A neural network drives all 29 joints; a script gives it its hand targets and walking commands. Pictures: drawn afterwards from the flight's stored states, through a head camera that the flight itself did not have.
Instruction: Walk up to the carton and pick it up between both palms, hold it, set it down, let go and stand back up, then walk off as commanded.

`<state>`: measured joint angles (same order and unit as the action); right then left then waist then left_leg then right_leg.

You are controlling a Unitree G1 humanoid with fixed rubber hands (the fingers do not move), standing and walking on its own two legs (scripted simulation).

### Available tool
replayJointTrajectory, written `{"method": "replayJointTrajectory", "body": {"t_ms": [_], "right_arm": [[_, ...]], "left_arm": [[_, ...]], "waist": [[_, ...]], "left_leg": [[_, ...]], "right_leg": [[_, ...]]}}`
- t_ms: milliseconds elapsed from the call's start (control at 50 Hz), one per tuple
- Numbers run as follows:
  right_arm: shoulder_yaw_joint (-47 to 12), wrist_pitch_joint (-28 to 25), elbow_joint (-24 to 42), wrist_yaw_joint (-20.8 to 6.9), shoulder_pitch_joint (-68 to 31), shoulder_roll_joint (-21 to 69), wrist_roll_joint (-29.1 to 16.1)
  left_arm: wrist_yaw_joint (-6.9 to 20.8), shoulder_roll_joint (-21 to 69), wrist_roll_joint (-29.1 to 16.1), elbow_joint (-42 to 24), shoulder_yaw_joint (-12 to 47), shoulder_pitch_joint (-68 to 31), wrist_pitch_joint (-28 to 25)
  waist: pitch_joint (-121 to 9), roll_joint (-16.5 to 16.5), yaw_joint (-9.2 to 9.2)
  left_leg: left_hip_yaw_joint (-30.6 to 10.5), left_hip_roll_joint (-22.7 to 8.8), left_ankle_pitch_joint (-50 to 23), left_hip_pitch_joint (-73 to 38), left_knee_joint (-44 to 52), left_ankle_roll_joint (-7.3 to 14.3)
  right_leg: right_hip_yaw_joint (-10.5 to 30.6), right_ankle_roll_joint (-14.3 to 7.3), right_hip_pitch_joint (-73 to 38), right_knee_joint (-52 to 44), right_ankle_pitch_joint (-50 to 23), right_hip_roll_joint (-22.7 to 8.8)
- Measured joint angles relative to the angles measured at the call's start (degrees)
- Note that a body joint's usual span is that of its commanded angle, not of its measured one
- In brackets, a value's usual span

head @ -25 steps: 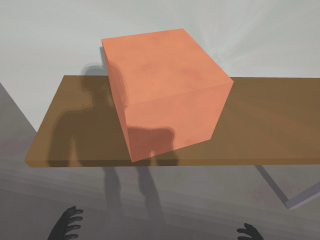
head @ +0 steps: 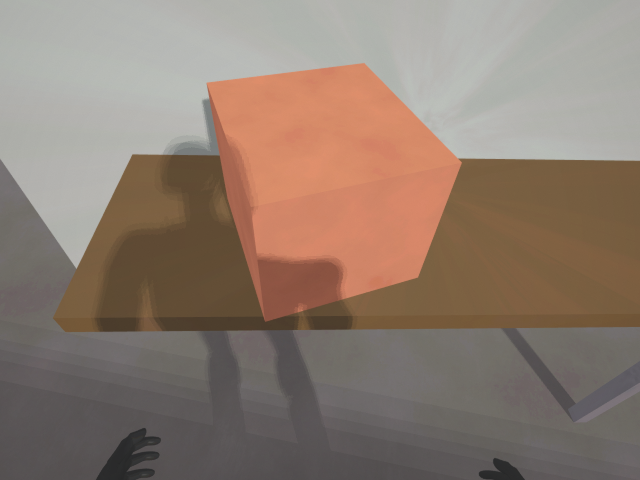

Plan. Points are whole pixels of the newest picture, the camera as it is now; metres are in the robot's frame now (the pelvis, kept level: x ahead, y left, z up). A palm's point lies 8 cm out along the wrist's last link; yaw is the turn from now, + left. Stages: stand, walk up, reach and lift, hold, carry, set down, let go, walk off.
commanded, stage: stand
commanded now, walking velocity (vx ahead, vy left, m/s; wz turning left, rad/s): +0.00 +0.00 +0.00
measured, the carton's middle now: (317, 185) +0.55 +0.01 +0.05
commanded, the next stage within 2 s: none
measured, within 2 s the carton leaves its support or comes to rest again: neither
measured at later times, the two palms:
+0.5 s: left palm out of the picture +0.09 +0.26 -0.10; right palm out of the picture +0.08 -0.27 -0.11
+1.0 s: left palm out of the picture +0.08 +0.27 -0.11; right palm out of the picture +0.07 -0.26 -0.11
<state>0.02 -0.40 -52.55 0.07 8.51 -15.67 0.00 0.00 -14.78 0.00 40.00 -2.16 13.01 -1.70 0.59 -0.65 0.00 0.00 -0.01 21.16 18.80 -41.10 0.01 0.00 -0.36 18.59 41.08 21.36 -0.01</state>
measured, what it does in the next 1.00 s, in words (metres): stands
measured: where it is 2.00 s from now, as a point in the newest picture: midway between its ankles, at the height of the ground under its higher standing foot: outside the picture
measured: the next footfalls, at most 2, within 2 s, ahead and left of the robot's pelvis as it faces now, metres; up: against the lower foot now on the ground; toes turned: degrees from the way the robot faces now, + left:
none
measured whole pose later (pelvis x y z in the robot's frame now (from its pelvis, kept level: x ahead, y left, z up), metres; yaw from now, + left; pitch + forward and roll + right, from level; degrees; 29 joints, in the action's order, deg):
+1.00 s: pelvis -0.02 +0.01 +0.00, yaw +0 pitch -3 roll -1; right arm 0.0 -0.4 -60.5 -0.2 6.0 -16.0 0.0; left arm 0.0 -15.2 0.0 47.2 -2.2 13.0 -1.3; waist 2.3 -0.8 0.0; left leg 0.0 0.0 19.4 17.8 -40.0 0.4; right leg 0.0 0.1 16.9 38.7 18.9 0.0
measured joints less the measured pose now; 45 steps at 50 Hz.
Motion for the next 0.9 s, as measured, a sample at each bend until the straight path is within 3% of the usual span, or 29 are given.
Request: {"method": "replayJointTrajectory", "body": {"t_ms": [900], "right_arm": [[0.0, 0.0, -7.6, -0.2, -1.7, -0.3, 0.0]], "left_arm": [[0.0, -0.4, 0.0, 6.9, 0.0, 0.0, 0.5]], "waist": [[1.7, -0.2, 0.00]], "left_leg": [[0.0, 0.0, -1.7, -0.7, 0.7, 0.3]], "right_leg": [[0.0, 0.4, -1.3, -2.0, -2.4, 0.0]]}}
